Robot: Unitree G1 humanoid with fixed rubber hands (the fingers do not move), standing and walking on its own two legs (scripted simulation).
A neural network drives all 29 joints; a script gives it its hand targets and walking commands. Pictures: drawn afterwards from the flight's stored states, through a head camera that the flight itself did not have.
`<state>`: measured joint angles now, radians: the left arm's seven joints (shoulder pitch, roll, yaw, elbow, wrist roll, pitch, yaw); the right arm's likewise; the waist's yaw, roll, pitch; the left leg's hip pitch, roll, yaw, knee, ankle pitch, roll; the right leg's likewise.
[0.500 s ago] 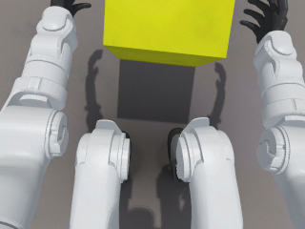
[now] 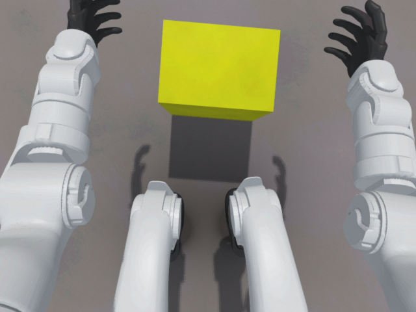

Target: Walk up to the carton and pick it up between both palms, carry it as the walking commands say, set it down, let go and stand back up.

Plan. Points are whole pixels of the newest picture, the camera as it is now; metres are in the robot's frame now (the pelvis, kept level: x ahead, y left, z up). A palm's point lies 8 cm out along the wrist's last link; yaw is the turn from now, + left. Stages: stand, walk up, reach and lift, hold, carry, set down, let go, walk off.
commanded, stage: set down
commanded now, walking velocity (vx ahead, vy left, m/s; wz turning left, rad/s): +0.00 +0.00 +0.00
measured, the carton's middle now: (216, 80) +0.54 -0.04 -0.36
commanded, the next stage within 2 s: let go in 0.78 s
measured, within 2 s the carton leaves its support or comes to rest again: neither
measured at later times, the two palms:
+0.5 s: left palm out of the picture +0.56 +0.17 +0.04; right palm out of the picture +0.50 -0.27 +0.04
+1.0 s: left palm out of the picture +0.50 +0.18 +0.10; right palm out of the picture +0.46 -0.26 +0.11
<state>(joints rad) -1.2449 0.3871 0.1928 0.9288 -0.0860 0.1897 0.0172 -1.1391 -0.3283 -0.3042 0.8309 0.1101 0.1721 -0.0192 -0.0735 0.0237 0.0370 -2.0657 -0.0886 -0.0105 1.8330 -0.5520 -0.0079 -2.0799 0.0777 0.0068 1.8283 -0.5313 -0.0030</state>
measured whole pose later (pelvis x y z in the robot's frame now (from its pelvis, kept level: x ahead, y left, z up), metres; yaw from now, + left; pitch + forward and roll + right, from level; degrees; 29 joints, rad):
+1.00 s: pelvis +0.06 +0.00 +0.22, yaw +0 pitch +41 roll +0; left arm -0.76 0.21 0.25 0.71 0.08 0.14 0.03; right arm -0.69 -0.26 -0.30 0.69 -0.05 0.10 0.11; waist -0.05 0.02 -0.08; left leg -1.32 -0.07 -0.06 0.90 -0.30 0.00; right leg -1.33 0.06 0.04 0.90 -0.28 -0.02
